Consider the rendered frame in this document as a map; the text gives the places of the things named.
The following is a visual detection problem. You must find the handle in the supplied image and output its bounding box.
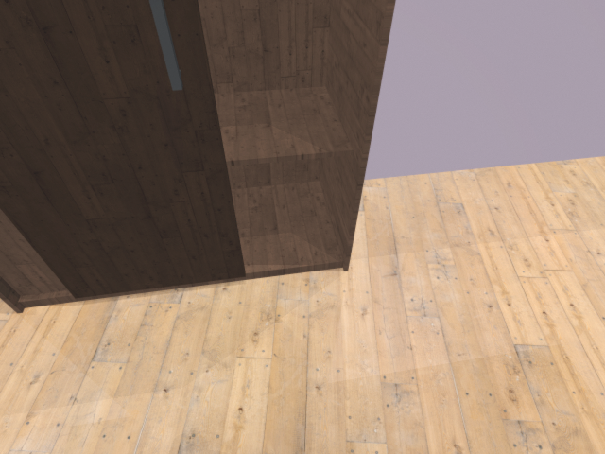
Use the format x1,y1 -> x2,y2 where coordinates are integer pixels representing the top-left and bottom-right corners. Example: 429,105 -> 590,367
149,0 -> 183,91

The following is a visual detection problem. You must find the wardrobe door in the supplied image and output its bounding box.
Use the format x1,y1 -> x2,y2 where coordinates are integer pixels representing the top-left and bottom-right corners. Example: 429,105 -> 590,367
0,209 -> 68,296
0,0 -> 246,298

